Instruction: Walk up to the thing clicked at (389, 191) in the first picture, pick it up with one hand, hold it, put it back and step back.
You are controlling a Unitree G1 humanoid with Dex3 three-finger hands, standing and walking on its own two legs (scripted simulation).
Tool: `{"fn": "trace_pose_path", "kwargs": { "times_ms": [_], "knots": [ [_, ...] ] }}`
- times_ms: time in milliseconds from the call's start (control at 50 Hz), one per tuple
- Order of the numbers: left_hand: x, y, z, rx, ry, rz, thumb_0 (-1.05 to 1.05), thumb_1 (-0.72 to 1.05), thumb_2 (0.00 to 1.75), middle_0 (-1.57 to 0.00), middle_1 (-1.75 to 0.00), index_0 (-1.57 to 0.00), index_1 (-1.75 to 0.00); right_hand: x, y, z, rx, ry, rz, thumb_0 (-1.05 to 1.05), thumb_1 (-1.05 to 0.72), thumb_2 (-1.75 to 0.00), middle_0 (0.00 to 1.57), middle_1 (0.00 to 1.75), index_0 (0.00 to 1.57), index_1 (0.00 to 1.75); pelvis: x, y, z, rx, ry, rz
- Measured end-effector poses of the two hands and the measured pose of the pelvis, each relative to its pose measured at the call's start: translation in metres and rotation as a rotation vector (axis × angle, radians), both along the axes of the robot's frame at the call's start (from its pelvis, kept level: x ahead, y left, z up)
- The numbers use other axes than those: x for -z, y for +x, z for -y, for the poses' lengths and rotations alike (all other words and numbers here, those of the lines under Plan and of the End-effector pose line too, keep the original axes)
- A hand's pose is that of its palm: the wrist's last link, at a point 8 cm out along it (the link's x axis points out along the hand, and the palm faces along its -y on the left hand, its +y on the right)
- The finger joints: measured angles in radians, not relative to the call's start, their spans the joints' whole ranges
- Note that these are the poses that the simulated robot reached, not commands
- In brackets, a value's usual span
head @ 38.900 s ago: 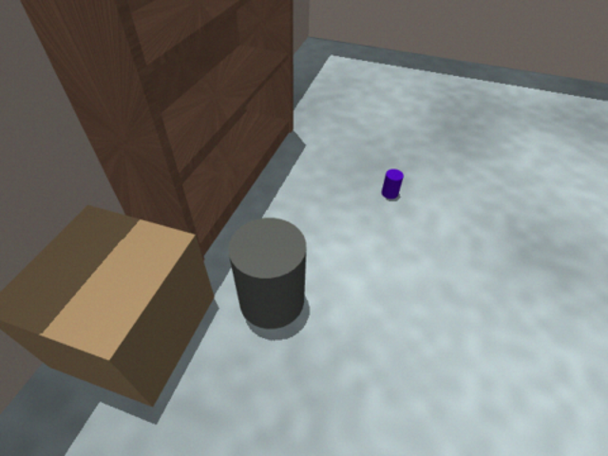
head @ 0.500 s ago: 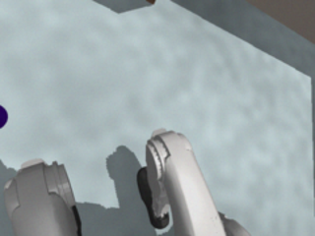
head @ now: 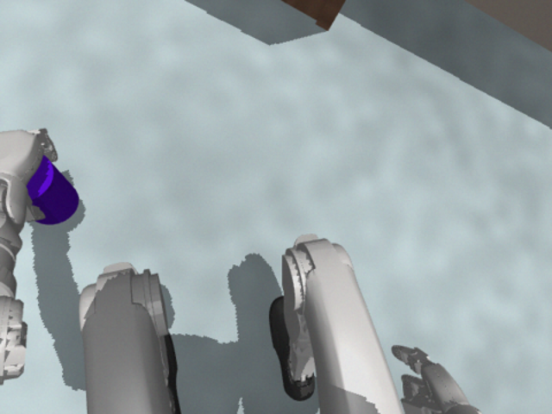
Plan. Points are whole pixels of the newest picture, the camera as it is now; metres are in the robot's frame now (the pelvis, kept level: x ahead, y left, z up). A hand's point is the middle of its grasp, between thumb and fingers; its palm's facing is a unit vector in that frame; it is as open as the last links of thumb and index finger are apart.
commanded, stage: settle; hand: left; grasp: from above
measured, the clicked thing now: (38, 189) +0.45 +0.29 -0.23
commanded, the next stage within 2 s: lift in 0.06 s
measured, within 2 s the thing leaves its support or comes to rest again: neither
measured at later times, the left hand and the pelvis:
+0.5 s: hand out of the picture +0.43 +0.30 -0.12, palm faces -0.47 -0.09 -0.88, open 10.6 cm; pelvis -0.01 +0.01 +0.03, yaw +1 degrees
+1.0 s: hand out of the picture +0.36 +0.29 +0.04, palm faces -0.44 -0.13 -0.89, open 10.6 cm; pelvis +0.00 +0.01 +0.15, yaw +4 degrees
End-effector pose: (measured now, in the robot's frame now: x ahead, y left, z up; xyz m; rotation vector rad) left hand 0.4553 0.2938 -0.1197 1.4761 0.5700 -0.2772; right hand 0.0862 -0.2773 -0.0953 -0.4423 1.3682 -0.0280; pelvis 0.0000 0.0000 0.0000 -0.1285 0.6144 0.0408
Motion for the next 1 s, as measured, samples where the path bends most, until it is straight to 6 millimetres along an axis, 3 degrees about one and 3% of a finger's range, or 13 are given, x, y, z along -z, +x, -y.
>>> {"fn": "trace_pose_path", "kwargs": {
  "times_ms": [260, 420, 600, 760, 1000],
  "knots": [
    [-0.01, -0.01, 0.002, 0.075, -0.017, 0.061, 0.0, -0.21, 0.79, -0.6, -0.86, -0.59, -0.86, -0.002, -0.032, -0.002, 0.059, -0.029, -0.042, 0.0, -0.92, -0.9, 0.2, 0.3, 0.2, 0.3, 0.003, -0.01, -0.001, -0.006, 0.003, 0.023],
    [-0.037, -0.015, -0.002, 0.029, -0.007, 0.069, 0.0, -0.21, 0.79, -0.61, -0.85, -0.6, -0.84, -0.014, -0.035, -0.013, 0.118, -0.01, -0.012, 0.01, -0.93, -0.91, 0.2, 0.3, 0.2, 0.3, -0.013, -0.009, -0.004, -0.012, 0.009, 0.008],
    [-0.08, -0.03, -0.009, 0.004, -0.014, 0.025, 0.0, -0.21, 0.79, -0.63, -0.82, -0.62, -0.82, -0.045, -0.02, -0.018, 0.13, 0.006, 0.035, 0.01, -0.93, -0.9, 0.2, 0.3, 0.2, 0.3, -0.048, -0.005, -0.007, -0.019, 0.015, -0.008],
    [-0.124, -0.053, -0.007, 0.023, -0.045, 0.037, -0.01, -0.2, 0.77, -0.64, -0.79, -0.63, -0.8, -0.079, 0.006, -0.016, 0.111, -0.001, 0.093, 0.01, -0.92, -0.9, 0.2, 0.3, 0.2, 0.3, -0.083, -0.002, -0.008, -0.028, 0.022, 0.001],
    [-0.22, -0.085, 0.004, 0.006, -0.044, 0.081, -0.01, -0.19, 0.75, -0.64, -0.77, -0.64, -0.78, -0.145, 0.049, -0.024, 0.102, 0.032, 0.221, 0.01, -0.91, -0.9, 0.2, 0.3, 0.2, 0.3, -0.155, 0.005, -0.007, -0.04, 0.052, 0.072]
  ]
}}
